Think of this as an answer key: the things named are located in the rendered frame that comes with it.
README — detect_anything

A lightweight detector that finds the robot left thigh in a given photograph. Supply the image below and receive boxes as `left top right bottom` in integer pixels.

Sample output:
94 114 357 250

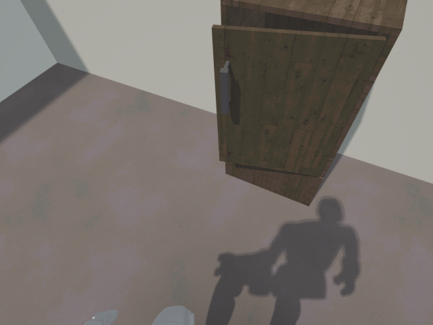
152 306 194 325

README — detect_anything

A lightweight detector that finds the robot left hand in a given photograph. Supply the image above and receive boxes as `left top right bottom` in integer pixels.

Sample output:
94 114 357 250
85 309 118 325

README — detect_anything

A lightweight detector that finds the handle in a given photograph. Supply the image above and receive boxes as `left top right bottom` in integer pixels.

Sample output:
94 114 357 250
219 61 229 114

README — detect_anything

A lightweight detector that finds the cupboard door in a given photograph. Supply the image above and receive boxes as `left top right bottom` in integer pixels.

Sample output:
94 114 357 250
212 24 386 177

